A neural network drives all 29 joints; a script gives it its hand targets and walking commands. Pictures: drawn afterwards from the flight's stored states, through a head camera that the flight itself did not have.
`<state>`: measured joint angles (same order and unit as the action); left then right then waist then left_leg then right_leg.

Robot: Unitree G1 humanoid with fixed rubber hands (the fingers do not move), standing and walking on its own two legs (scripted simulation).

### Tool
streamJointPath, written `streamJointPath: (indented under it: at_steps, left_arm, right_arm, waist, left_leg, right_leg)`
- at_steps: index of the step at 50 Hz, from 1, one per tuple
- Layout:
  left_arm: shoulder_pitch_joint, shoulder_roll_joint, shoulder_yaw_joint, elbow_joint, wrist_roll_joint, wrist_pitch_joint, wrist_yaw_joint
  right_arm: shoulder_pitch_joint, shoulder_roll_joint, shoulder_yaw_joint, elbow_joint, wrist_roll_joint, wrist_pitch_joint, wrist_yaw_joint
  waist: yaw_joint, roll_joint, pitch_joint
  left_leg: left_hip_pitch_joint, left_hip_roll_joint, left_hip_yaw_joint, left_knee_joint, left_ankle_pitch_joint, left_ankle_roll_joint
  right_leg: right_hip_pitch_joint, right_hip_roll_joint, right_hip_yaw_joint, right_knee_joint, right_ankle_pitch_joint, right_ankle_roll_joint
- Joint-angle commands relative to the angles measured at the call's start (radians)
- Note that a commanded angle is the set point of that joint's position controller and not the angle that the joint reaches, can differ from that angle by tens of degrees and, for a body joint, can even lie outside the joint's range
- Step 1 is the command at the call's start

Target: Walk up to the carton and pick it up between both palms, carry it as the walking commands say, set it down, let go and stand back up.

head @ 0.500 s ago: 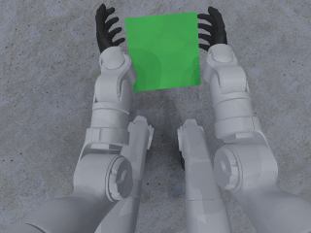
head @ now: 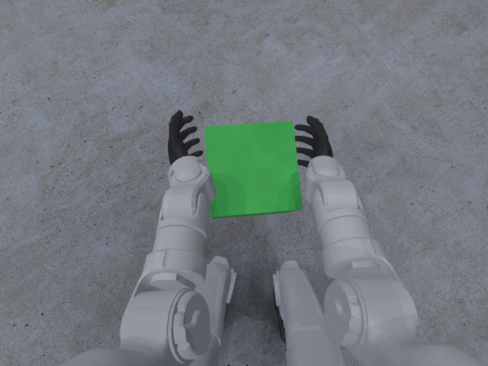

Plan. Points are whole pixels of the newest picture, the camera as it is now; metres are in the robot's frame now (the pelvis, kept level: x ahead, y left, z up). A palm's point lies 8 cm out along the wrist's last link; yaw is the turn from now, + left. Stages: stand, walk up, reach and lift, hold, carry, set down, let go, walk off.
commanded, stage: reach and lift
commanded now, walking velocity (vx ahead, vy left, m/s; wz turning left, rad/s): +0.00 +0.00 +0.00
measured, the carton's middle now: (248, 176) +0.42 +0.02 -0.12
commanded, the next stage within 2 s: none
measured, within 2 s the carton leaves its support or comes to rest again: neither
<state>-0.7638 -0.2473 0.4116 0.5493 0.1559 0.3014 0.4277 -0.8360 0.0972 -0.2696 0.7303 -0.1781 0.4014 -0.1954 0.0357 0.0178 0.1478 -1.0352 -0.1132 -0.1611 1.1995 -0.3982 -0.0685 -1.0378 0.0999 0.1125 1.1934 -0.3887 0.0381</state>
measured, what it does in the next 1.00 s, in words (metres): rises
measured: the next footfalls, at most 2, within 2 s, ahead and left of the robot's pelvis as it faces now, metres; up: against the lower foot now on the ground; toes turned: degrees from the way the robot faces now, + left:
none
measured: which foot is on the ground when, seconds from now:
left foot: down 0.00-1.00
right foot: down 0.00-1.00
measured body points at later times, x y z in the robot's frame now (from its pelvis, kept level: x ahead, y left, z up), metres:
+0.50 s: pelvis +0.06 -0.01 +0.09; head +0.15 -0.01 +0.53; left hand +0.42 +0.13 +0.07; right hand +0.42 -0.10 +0.05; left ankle +0.11 +0.14 -0.63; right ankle +0.11 -0.13 -0.63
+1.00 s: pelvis +0.08 -0.01 +0.11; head +0.06 -0.01 +0.56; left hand +0.40 +0.15 +0.15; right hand +0.41 -0.10 +0.12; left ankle +0.11 +0.14 -0.63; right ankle +0.11 -0.13 -0.63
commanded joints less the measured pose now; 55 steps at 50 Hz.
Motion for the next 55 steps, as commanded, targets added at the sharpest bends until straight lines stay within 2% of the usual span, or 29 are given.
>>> streamJointPath:
  at_steps: [1,3,5,6,7,8,9,10,11,13,14,18,21,23,24,26,27,29,31,32,34,36,42,45,46,49,52,54,55]
  left_arm:
    - [-0.581,-1.07,-0.588,0.211,-0.083,0.037,-0.516]
    - [-0.539,-1.067,-0.508,0.288,-0.023,0.034,-0.525]
    - [-0.462,-1.069,-0.479,0.328,0.011,0.027,-0.524]
    - [-0.443,-1.061,-0.444,0.348,0.026,0.018,-0.524]
    - [-0.414,-1.057,-0.43,0.359,0.035,0.015,-0.523]
    - [-0.411,-1.041,-0.408,0.371,0.051,0.007,-0.521]
    - [-0.379,-1.041,-0.414,0.361,0.063,0.001,-0.52]
    - [-0.378,-1.037,-0.404,0.339,0.069,-0.004,-0.517]
    - [-0.34,-1.036,-0.41,0.345,0.08,-0.003,-0.515]
    - [-0.319,-1.037,-0.443,0.301,0.071,-0.013,-0.513]
    - [-0.293,-1.054,-0.473,0.271,0.068,-0.014,-0.513]
    - [-0.252,-1.041,-0.515,0.23,0.057,-0.022,-0.511]
    - [-0.171,-1.069,-0.576,0.2,0.031,-0.023,-0.518]
    - [-0.105,-1.061,-0.586,0.205,0.029,-0.012,-0.527]
    - [-0.119,-1.074,-0.614,0.165,0.012,-0.005,-0.529]
    - [-0.108,-1.089,-0.656,0.113,-0.018,0.007,-0.541]
    - [-0.076,-1.058,-0.621,0.157,-0.007,0.016,-0.544]
    - [-0.08,-1.089,-0.663,0.107,-0.033,0.023,-0.553]
    - [-0.027,-1.11,-0.696,0.098,-0.051,0.058,-0.56]
    - [0.004,-1.08,-0.662,0.121,-0.035,0.074,-0.562]
    - [-0.003,-1.081,-0.692,0.055,-0.058,0.092,-0.568]
    - [0.004,-1.082,-0.673,0.075,-0.058,0.122,-0.575]
    - [0.043,-1.1,-0.652,0.065,-0.062,0.199,-0.577]
    - [0.027,-1.13,-0.671,0.05,-0.088,0.241,-0.58]
    - [0.021,-1.117,-0.653,0.054,-0.087,0.255,-0.58]
    - [-0.02,-1.138,-0.688,0.006,-0.113,0.285,-0.577]
    - [-0.017,-1.153,-0.692,0.011,-0.133,0.322,-0.58]
    - [-0.074,-1.167,-0.721,-0.031,-0.154,0.343,-0.578]
    - [-0.048,-1.161,-0.699,-0.007,-0.143,0.358,-0.576]
  right_arm:
    - [-0.747,1.077,0.49,-0.118,0.136,-0.134,0.316]
    - [-0.707,1.044,0.415,-0.07,0.076,-0.141,0.318]
    - [-0.675,1.029,0.401,-0.065,0.062,-0.157,0.319]
    - [-0.659,1.032,0.379,-0.042,0.045,-0.163,0.319]
    - [-0.628,1.026,0.378,-0.032,0.033,-0.166,0.32]
    - [-0.598,1.002,0.332,0.011,0.016,-0.171,0.318]
    - [-0.572,1.025,0.347,-0.006,0.019,-0.177,0.318]
    - [-0.557,1.012,0.336,0.003,0.001,-0.178,0.319]
    - [-0.514,1.01,0.33,0.016,-0.003,-0.176,0.32]
    - [-0.463,1.013,0.347,-0.009,-0.015,-0.181,0.323]
    - [-0.465,1.014,0.38,-0.06,-0.002,-0.188,0.324]
    - [-0.413,1.026,0.428,-0.091,0.02,-0.186,0.327]
    - [-0.431,1.045,0.541,-0.233,0.063,-0.192,0.326]
    - [-0.372,1.055,0.566,-0.24,0.063,-0.177,0.326]
    - [-0.335,1.044,0.572,-0.242,0.066,-0.168,0.325]
    - [-0.309,1.057,0.603,-0.282,0.074,-0.153,0.325]
    - [-0.311,1.046,0.578,-0.261,0.06,-0.143,0.326]
    - [-0.356,1.075,0.645,-0.362,0.101,-0.146,0.327]
    - [-0.323,1.088,0.684,-0.39,0.136,-0.115,0.332]
    - [-0.273,1.066,0.638,-0.33,0.113,-0.094,0.333]
    - [-0.226,1.083,0.644,-0.336,0.116,-0.069,0.337]
    - [-0.229,1.075,0.622,-0.336,0.114,-0.046,0.338]
    - [-0.265,1.093,0.634,-0.384,0.151,0.022,0.355]
    - [-0.255,1.088,0.614,-0.391,0.148,0.061,0.358]
    - [-0.249,1.073,0.596,-0.362,0.144,0.079,0.36]
    - [-0.307,1.092,0.621,-0.413,0.175,0.101,0.371]
    - [-0.346,1.093,0.636,-0.457,0.193,0.133,0.372]
    - [-0.324,1.086,0.608,-0.439,0.183,0.158,0.373]
    - [-0.341,1.086,0.606,-0.447,0.19,0.169,0.375]
  waist:
    - [-0.001,-0.051,-1.078]
    - [-0.007,-0.053,-0.929]
    - [0.02,-0.032,-0.876]
    - [0.028,-0.047,-0.849]
    - [0.023,-0.063,-0.832]
    - [0.009,-0.042,-0.781]
    - [0.034,-0.034,-0.782]
    - [0.017,-0.046,-0.759]
    - [0.024,-0.035,-0.733]
    - [0.005,-0.056,-0.743]
    - [0.01,-0.041,-0.777]
    - [0.033,-0.023,-0.781]
    - [0.058,-0.052,-0.86]
    - [0.062,-0.048,-0.859]
    - [0.046,-0.021,-0.851]
    - [0.03,-0.026,-0.871]
    - [0.035,-0.057,-0.778]
    - [0.048,-0.059,-0.849]
    - [0.049,-0.043,-0.855]
    - [0.05,-0.051,-0.77]
    - [0.031,-0.044,-0.759]
    - [0.019,-0.045,-0.69]
    - [0.041,-0.018,-0.605]
    - [0.012,-0.011,-0.588]
    - [0.017,-0.001,-0.539]
    - [0.022,0.023,-0.578]
    - [0.03,-0.011,-0.547]
    - [-0.01,0.021,-0.527]
    - [0.007,0.013,-0.503]
  left_leg:
    - [0.407,-0.019,0.097,-0.238,0.089,0.049]
    - [0.355,-0.017,0.099,-0.285,0.018,0.052]
    - [0.393,-0.013,0.103,-0.324,0.074,0.045]
    - [0.418,-0.01,0.099,-0.345,0.08,0.049]
    - [0.426,-0.009,0.093,-0.353,0.086,0.049]
    - [0.446,-0.003,0.085,-0.38,0.09,0.05]
    - [0.474,-0.003,0.09,-0.4,0.126,0.052]
    - [0.486,0.002,0.081,-0.42,0.128,0.053]
    - [0.503,0.0,0.089,-0.44,0.169,0.047]
    - [0.557,0.01,0.076,-0.466,0.21,0.048]
    - [0.592,0.003,0.075,-0.48,0.262,0.043]
    - [0.655,0.008,0.069,-0.517,0.352,0.045]
    - [0.705,0.004,0.069,-0.528,0.459,0.046]
    - [0.733,0.002,0.07,-0.548,0.501,0.047]
    - [0.762,0.004,0.067,-0.56,0.504,0.041]
    - [0.808,0.002,0.063,-0.584,0.518,0.039]
    - [0.766,0.007,0.06,-0.595,0.487,0.045]
    - [0.826,0.003,0.061,-0.612,0.526,0.046]
    - [0.883,0.003,0.061,-0.643,0.556,0.046]
    - [0.861,0.007,0.062,-0.655,0.549,0.049]
    - [0.908,0.008,0.054,-0.681,0.56,0.046]
    - [0.892,0.006,0.057,-0.696,0.518,0.048]
    - [0.938,0.012,0.056,-0.738,0.505,0.045]
    - [0.964,0.017,0.054,-0.752,0.501,0.04]
    - [0.949,0.02,0.056,-0.76,0.485,0.037]
    - [0.994,0.023,0.05,-0.764,0.488,0.03]
    - [1.007,0.024,0.048,-0.77,0.468,0.034]
    - [1.006,0.035,0.04,-0.774,0.428,0.024]
    - [1.0,0.035,0.041,-0.776,0.409,0.029]
  right_leg:
    - [0.441,0.015,-0.052,-0.241,0.084,-0.034]
    - [0.437,0.013,-0.045,-0.288,0.02,-0.044]
    - [0.451,0.01,-0.048,-0.321,0.065,-0.044]
    - [0.449,0.011,-0.045,-0.34,0.059,-0.043]
    - [0.458,0.011,-0.046,-0.351,0.061,-0.042]
    - [0.43,0.008,-0.049,-0.368,0.06,-0.043]
    - [0.475,0.006,-0.04,-0.388,0.098,-0.044]
    - [0.475,0.005,-0.044,-0.404,0.093,-0.045]
    - [0.496,0.007,-0.049,-0.417,0.13,-0.048]
    - [0.525,0.01,-0.051,-0.446,0.165,-0.05]
    - [0.575,0.014,-0.054,-0.459,0.213,-0.049]
    - [0.643,0.007,-0.034,-0.496,0.298,-0.039]
    - [0.734,0.003,-0.023,-0.518,0.4,-0.029]
    - [0.756,0.001,-0.018,-0.541,0.446,-0.027]
    - [0.776,-0.005,-0.012,-0.557,0.441,-0.032]
    - [0.828,-0.01,-0.012,-0.589,0.457,-0.03]
    - [0.786,-0.008,-0.018,-0.594,0.424,-0.027]
    - [0.861,-0.012,-0.007,-0.618,0.474,-0.025]
    - [0.914,-0.017,-0.011,-0.641,0.495,-0.024]
    - [0.881,-0.017,-0.014,-0.656,0.48,-0.024]
    - [0.91,-0.016,-0.016,-0.682,0.487,-0.026]
    - [0.918,-0.024,-0.016,-0.703,0.458,-0.024]
    - [0.948,-0.02,-0.034,-0.733,0.409,-0.024]
    - [0.975,-0.015,-0.04,-0.75,0.401,-0.035]
    - [0.965,-0.018,-0.044,-0.754,0.381,-0.036]
    - [1.0,-0.017,-0.048,-0.758,0.371,-0.04]
    - [1.015,-0.017,-0.044,-0.768,0.359,-0.04]
    - [1.022,-0.02,-0.036,-0.77,0.346,-0.047]
    - [1.02,-0.024,-0.036,-0.774,0.33,-0.047]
